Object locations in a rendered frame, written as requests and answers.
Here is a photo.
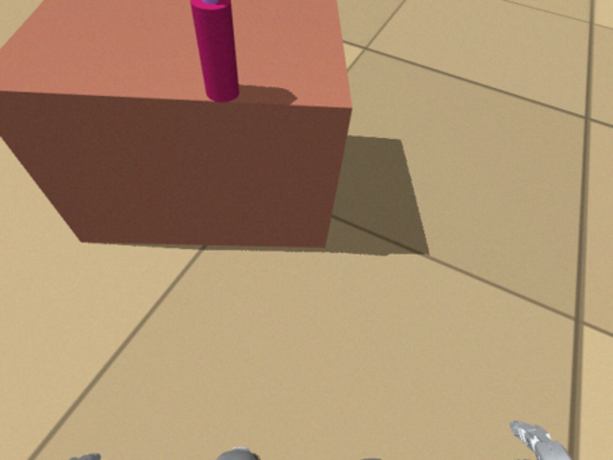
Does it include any right robot hand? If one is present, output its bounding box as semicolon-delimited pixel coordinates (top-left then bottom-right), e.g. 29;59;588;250
510;421;573;460

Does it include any bottle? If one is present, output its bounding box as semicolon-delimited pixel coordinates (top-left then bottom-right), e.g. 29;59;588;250
191;0;239;103

